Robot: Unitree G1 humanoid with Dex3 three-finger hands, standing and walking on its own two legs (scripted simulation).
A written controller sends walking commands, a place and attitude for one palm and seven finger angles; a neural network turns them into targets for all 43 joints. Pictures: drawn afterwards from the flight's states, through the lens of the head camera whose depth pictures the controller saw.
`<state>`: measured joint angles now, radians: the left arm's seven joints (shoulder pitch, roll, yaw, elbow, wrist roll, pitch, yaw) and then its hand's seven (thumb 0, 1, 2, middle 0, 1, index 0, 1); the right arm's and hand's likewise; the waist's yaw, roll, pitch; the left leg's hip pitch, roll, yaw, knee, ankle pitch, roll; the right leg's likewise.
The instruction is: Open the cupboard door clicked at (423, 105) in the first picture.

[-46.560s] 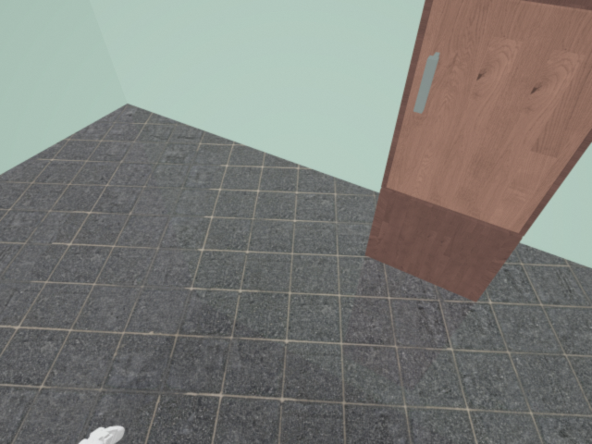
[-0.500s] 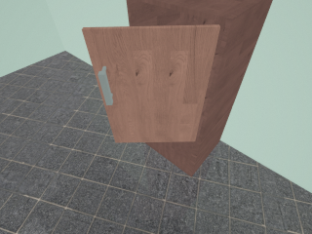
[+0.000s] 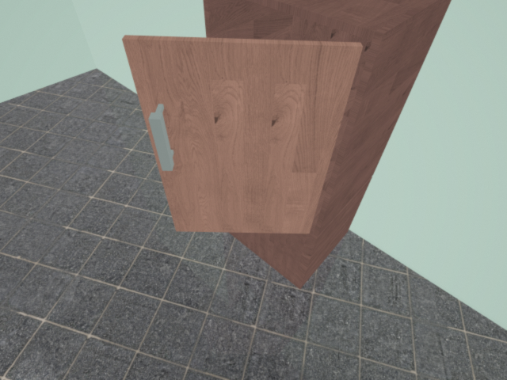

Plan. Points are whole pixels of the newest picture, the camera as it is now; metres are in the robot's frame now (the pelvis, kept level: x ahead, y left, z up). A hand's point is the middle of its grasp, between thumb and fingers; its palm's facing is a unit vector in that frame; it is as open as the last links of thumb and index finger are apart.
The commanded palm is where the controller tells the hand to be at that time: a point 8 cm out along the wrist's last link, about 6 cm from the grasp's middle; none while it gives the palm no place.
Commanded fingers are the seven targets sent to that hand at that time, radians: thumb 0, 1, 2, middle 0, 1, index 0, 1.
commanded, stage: come to a stop and stand still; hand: left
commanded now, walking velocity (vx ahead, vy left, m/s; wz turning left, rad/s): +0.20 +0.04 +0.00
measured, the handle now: (164, 137) +0.57 +0.24 +0.05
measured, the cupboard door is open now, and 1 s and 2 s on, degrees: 42 42 42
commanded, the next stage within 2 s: none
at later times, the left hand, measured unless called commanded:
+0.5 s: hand out of the picture +0.09 +0.19 -0.17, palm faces +0.04 -0.97 -0.25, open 7.3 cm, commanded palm none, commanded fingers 0.00 0.90 0.90 -0.20 -0.30 -0.20 -0.30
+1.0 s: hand out of the picture +0.01 +0.19 -0.17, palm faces +0.06 -0.97 -0.22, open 7.4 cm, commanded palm none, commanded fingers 0.00 0.90 0.90 -0.20 -0.30 -0.20 -0.30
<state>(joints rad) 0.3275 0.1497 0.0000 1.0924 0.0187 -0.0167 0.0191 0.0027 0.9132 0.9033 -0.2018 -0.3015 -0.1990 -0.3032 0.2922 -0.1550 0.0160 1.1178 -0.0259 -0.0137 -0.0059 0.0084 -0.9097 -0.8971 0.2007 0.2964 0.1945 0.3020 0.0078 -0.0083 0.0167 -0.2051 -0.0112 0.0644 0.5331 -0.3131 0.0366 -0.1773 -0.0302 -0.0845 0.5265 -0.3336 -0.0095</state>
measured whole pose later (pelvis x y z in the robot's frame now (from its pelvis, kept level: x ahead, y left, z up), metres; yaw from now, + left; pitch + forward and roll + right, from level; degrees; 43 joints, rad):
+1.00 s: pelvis -0.05 -0.01 +0.00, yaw +2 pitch -2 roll -1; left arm 0.26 0.21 0.02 0.95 0.02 0.03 0.03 0.00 0.91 0.90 -0.20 -0.30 -0.20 -0.30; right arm 0.33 -0.19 -0.03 0.99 -0.04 0.03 0.00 0.01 -0.91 -0.90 0.20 0.30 0.19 0.30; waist -0.02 -0.02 0.01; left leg -0.27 -0.01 0.03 0.57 -0.26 0.03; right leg -0.33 -0.02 -0.11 0.54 -0.24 -0.02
